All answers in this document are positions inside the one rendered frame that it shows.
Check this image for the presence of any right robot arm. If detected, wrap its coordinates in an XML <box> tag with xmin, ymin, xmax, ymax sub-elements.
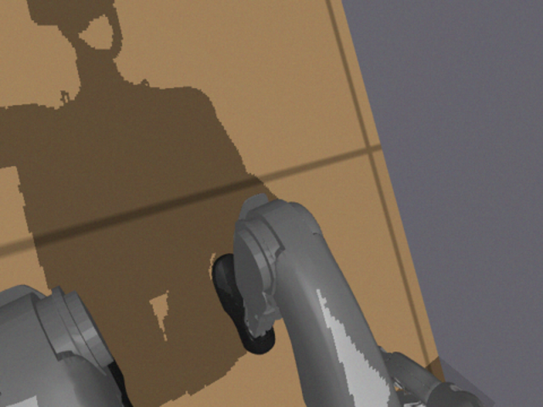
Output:
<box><xmin>427</xmin><ymin>382</ymin><xmax>486</xmax><ymax>407</ymax></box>

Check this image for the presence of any right robot hand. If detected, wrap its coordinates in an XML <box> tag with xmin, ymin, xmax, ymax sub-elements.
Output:
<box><xmin>378</xmin><ymin>346</ymin><xmax>442</xmax><ymax>407</ymax></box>

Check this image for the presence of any right robot foot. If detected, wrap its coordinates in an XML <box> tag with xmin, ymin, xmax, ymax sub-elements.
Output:
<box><xmin>212</xmin><ymin>254</ymin><xmax>275</xmax><ymax>354</ymax></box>

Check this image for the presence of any left robot foot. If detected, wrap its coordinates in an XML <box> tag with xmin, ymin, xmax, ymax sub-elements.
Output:
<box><xmin>108</xmin><ymin>357</ymin><xmax>133</xmax><ymax>407</ymax></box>

